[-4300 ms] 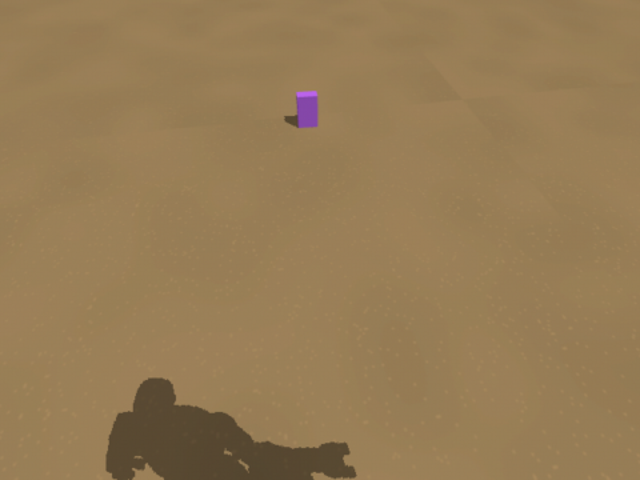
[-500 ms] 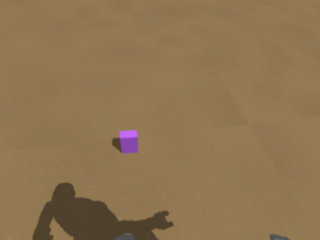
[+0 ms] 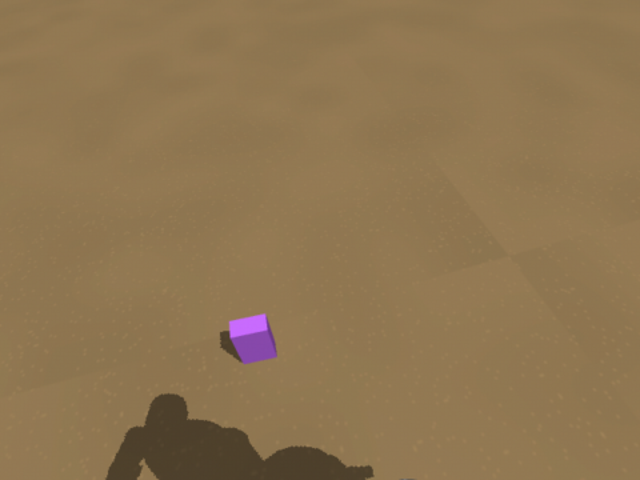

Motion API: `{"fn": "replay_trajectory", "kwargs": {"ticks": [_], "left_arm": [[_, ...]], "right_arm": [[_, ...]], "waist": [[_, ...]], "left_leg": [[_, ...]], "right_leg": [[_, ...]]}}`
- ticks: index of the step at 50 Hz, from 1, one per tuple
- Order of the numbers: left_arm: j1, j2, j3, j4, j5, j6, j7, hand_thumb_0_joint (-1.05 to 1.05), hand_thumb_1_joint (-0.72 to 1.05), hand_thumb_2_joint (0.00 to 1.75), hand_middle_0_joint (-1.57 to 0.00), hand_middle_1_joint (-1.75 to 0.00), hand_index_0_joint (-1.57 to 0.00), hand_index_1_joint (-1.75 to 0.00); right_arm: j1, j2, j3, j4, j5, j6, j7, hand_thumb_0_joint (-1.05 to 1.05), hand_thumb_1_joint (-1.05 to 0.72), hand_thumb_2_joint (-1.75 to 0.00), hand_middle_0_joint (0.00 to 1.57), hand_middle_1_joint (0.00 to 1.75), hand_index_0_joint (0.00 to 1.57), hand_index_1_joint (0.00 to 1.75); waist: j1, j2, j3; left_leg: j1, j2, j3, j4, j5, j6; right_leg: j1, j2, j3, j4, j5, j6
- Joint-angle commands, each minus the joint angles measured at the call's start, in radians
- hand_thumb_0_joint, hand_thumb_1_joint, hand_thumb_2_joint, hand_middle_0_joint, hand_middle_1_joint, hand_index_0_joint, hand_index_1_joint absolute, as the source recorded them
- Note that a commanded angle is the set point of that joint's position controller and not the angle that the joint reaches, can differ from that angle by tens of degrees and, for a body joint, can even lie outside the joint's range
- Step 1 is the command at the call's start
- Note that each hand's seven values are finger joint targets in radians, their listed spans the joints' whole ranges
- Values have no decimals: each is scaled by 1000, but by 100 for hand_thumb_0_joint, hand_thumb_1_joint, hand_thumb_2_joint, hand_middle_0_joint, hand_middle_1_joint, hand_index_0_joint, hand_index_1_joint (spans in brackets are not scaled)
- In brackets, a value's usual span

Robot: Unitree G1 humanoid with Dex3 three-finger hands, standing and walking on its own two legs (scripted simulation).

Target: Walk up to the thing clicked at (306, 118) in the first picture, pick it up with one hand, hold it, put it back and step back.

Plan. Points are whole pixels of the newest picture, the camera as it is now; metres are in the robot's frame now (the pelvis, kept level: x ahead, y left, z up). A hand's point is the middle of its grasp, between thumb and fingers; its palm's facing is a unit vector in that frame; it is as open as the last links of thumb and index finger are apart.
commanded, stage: walk up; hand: left
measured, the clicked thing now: (254, 340) +0.64 +0.26 -0.66
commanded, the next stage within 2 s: none
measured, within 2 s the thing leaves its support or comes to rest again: neither
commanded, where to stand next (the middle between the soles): +0.30 +0.04 m, yaw +0 degrees
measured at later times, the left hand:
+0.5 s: hand (112, 478) +0.17 +0.33 -0.16, palm faces -0.04 -0.94 -0.35, open 7.4 cm
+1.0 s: hand (144, 418) +0.25 +0.29 -0.14, palm faces -0.07 -0.92 -0.39, open 7.4 cm
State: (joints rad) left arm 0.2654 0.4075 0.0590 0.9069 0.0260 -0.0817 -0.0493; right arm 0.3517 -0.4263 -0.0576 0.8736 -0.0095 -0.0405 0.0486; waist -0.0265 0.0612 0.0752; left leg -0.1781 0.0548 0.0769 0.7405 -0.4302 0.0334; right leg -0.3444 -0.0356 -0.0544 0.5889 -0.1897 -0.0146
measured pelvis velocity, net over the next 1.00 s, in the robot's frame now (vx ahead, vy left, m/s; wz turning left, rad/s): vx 0.17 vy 0.04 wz -0.03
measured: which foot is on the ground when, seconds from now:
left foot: up 0.00-0.38, down 0.40-1.00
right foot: down 0.00-0.42, up 0.44-0.82, down 0.84-1.00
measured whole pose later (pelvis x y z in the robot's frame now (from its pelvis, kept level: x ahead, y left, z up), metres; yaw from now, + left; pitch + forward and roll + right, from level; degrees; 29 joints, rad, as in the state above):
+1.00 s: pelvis +0.17 +0.04 +0.00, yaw -2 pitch -4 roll +1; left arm 0.16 0.35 0.00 0.99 0.02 0.00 -0.01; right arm 0.14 -0.36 -0.01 0.96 0.01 0.00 0.02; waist 0.00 0.03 0.13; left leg -0.28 0.02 0.10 0.60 -0.28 0.01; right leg -0.32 -0.03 -0.01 0.62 -0.24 -0.01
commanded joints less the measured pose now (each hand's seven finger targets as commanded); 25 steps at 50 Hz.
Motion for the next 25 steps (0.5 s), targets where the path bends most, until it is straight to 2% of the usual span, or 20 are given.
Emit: {"fn": "replay_trajectory", "kwargs": {"ticks": [1,2,4,5,6,8,11,14,16,18,19,20,21,22,23,24,25], "left_arm": [[140,323,85,-58,-34,-23,34,0,90,90,-20,-30,-20,-30],[116,297,75,-63,-40,-23,37,0,90,90,-20,-30,-20,-30],[54,268,60,-81,-39,-25,40,0,90,90,-20,-30,-20,-30],[53,266,58,-85,-33,-27,40,0,90,90,-20,-30,-20,-30],[35,272,59,-98,-28,-28,37,0,90,90,-20,-30,-20,-30],[28,266,60,-114,-23,-28,32,0,90,90,-20,-30,-20,-30],[57,275,66,-120,-19,-26,28,0,90,90,-20,-30,-20,-30],[64,282,70,-125,-17,-24,25,0,90,90,-20,-30,-20,-30],[58,285,68,-136,-17,-20,23,0,90,90,-20,-30,-20,-30],[34,286,63,-137,-22,-12,23,0,90,90,-20,-30,-20,-30],[44,254,51,-140,-21,-9,24,0,90,90,-20,-30,-20,-30],[62,205,32,-147,-15,-7,23,0,90,90,-20,-30,-20,-30],[124,108,4,-149,-28,-3,22,0,90,90,-20,-30,-20,-30],[142,175,21,-125,-31,11,35,0,90,90,-20,-30,-20,-30],[114,255,38,-106,-20,20,46,0,90,90,-20,-30,-20,-30],[95,264,30,-95,-25,21,53,0,90,90,-20,-30,-20,-30],[111,245,32,-79,-31,24,52,0,90,90,-20,-30,-20,-30]], "right_arm": [[-27,-221,-51,-89,-2,-22,-27,0,-90,-90,20,30,20,30],[-27,-207,-50,-76,5,-19,-23,0,-90,-90,20,30,20,30],[13,-183,-48,-47,13,-10,-11,0,-90,-90,20,30,20,30],[14,-182,-49,-45,10,-6,-5,0,-90,-90,20,30,20,30],[22,-179,-52,-44,6,-2,1,0,-90,-90,20,30,20,30],[0,-177,-57,-42,2,1,11,0,-90,-90,20,30,20,30],[-68,-170,-62,-59,-12,-2,18,0,-90,-90,20,30,20,30],[-105,-161,-61,-66,-16,-16,22,0,-90,-90,20,30,20,30],[-118,-158,-62,-67,-14,-28,22,0,-90,-90,20,30,20,30],[-59,-154,-67,-47,-16,-39,17,0,-90,-90,20,30,20,30],[8,-175,-75,-24,-19,-45,9,0,-90,-90,20,30,20,30],[130,-232,-96,12,-21,-49,-5,0,-90,-90,20,30,20,30],[152,-313,-114,-3,-31,-53,-16,0,-90,-90,20,30,20,30],[101,-338,-115,-44,-13,-55,-17,0,-90,-90,20,30,20,30],[60,-340,-116,-46,10,-48,-13,0,-90,-90,20,30,20,30],[-4,-294,-100,-56,11,-37,-24,0,-90,-90,20,30,20,30],[-31,-244,-78,-71,7,-39,-29,0,-90,-90,20,30,20,30]], "waist": [[95,-205,-51],[79,-173,-13],[36,-200,-2],[37,-219,4],[32,-228,7],[35,-229,23],[59,-234,44],[71,-214,34],[65,-199,3],[13,-157,-34],[-20,-91,-71],[-81,84,-139],[-63,337,-132],[-46,210,-110],[-37,153,-43],[-9,98,25],[12,64,28]], "left_leg": [[-463,-3,-119,364,-83,8],[-445,16,-154,359,-31,5],[-378,24,-140,307,59,1],[-351,16,-125,286,96,-4],[-335,23,-112,275,117,-12],[-343,33,-92,190,159,-33],[-355,54,-80,74,187,-48],[-304,58,-64,-51,222,-49],[-221,42,-47,-121,222,-36],[-72,7,-4,-219,250,-19],[57,-22,7,-230,235,-12],[217,12,-81,-277,102,17],[289,223,-437,-399,-51,81],[229,364,-710,-532,-184,167],[119,389,-713,-530,-243,215],[18,346,-572,-504,-6,207],[-1,280,-418,-476,211,161]], "right_leg": [[340,-382,604,-319,-128,-259],[285,-332,480,-319,-58,-229],[209,-235,290,-322,-13,-167],[168,-214,255,-335,2,-169],[132,-212,225,-351,-39,-186],[111,-199,183,-376,-117,-195],[106,-211,185,-395,-216,-204],[123,-212,160,-344,-181,-202],[119,-225,156,-288,-96,-195],[77,-212,122,-168,-11,-173],[24,-178,91,-53,31,-145],[-63,-120,47,210,37,-112],[-271,22,-17,457,-266,-46],[-347,71,47,545,-341,-40],[-327,2,123,595,-340,-51],[-291,-11,137,596,-298,-42],[-245,-18,167,552,-250,-36]]}}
